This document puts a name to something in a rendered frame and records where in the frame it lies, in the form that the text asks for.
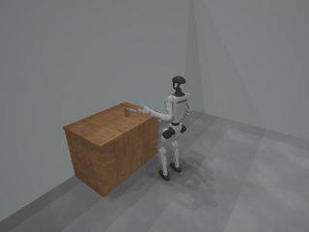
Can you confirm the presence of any counter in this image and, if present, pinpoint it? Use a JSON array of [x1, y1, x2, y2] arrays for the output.
[[63, 102, 160, 198]]

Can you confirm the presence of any robot left thigh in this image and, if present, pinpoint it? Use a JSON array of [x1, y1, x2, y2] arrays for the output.
[[157, 129, 173, 155]]

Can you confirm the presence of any robot left upper arm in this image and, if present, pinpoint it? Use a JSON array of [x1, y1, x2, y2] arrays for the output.
[[164, 96, 173, 122]]

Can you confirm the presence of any robot right upper arm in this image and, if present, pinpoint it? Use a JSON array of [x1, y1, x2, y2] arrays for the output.
[[184, 93, 193, 114]]

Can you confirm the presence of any robot left hand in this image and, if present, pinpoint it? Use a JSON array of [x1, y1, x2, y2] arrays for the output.
[[138, 103, 150, 115]]

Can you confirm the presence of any left robot forearm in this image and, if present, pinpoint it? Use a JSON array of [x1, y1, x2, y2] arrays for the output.
[[149, 110, 170, 121]]

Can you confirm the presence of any tap lever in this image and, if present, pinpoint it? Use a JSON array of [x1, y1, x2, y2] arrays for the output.
[[126, 108, 138, 114]]

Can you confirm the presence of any left robot shin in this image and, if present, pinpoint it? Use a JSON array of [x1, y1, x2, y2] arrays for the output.
[[157, 149, 168, 176]]

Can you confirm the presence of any right robot forearm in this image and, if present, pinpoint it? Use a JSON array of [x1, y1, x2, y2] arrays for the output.
[[183, 111, 192, 119]]

